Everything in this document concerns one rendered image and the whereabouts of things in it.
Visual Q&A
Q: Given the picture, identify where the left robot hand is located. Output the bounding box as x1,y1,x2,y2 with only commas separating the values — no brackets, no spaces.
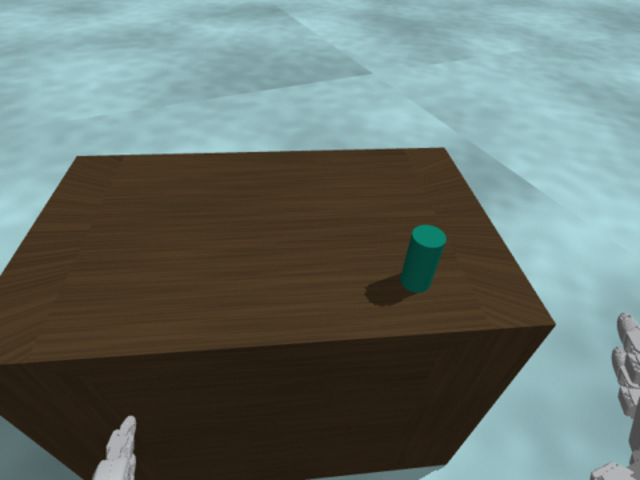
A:
92,416,136,480

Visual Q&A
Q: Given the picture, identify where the right robot hand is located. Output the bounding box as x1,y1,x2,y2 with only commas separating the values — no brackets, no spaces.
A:
590,313,640,480

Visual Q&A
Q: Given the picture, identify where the can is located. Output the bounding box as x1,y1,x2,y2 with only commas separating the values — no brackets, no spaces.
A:
400,225,446,293

